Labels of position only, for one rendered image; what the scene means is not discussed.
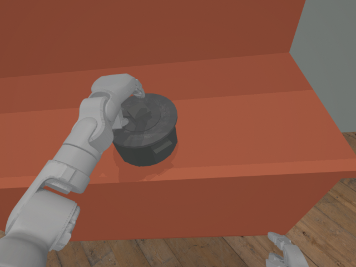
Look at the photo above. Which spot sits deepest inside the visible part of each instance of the knob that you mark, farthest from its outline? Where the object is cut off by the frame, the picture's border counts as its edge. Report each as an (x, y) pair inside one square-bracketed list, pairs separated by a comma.
[(139, 111)]

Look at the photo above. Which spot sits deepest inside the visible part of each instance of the pot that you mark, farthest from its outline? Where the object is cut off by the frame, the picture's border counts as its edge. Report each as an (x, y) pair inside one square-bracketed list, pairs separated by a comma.
[(150, 155)]

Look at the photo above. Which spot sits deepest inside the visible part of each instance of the right robot hand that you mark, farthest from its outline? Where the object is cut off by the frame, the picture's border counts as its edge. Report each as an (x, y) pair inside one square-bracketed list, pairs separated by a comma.
[(293, 257)]

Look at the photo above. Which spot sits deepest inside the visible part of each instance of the lid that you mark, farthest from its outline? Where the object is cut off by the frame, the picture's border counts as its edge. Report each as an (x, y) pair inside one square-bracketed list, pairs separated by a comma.
[(150, 130)]

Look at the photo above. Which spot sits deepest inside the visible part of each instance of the left robot forearm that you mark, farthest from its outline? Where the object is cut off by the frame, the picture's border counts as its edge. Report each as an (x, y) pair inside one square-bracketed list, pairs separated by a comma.
[(71, 167)]

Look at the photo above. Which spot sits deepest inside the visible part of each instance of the left robot upper arm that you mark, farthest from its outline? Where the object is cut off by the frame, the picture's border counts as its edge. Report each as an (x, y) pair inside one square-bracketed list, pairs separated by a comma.
[(45, 223)]

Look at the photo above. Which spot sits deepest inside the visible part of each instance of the table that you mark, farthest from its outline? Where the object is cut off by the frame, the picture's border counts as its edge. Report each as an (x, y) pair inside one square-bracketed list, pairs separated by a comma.
[(256, 148)]

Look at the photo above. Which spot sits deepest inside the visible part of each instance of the left robot hand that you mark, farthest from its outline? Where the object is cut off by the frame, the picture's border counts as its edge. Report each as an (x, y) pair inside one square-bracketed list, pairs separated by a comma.
[(123, 86)]

